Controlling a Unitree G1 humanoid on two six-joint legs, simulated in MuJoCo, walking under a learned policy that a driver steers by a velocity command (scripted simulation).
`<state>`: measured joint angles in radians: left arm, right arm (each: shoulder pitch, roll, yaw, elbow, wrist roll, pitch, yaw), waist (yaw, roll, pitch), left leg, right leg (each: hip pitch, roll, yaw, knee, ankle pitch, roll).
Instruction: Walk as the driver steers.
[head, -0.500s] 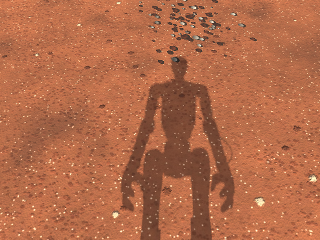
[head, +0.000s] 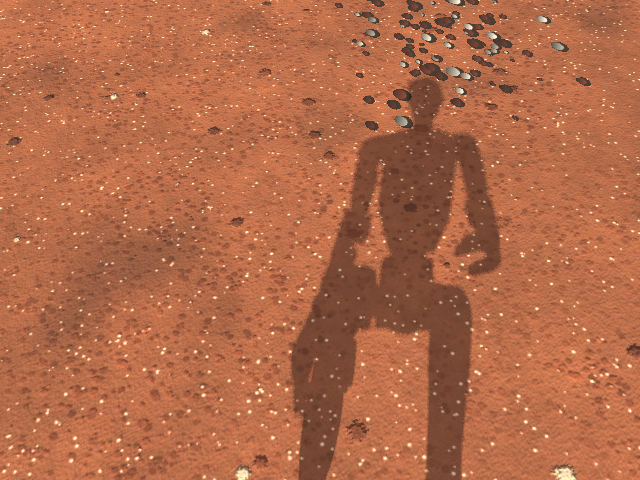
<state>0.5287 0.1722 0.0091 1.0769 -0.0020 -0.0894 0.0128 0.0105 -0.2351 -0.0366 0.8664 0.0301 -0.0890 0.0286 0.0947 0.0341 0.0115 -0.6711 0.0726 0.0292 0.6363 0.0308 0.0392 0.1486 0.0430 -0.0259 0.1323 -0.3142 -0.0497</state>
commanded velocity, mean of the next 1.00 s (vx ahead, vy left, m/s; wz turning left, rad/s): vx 0.49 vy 0.00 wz -0.31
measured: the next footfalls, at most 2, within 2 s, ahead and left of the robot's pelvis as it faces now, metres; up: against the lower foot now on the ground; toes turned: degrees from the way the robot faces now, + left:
left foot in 0.12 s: +0.27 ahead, +0.12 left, +0.00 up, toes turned +2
right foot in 0.68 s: +0.56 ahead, -0.14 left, +0.00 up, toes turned -14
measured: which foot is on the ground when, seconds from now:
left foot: up 0.00-0.10, down 0.12-0.70, up 0.72-1.00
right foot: down 0.00-0.14, up 0.16-0.66, down 0.68-1.00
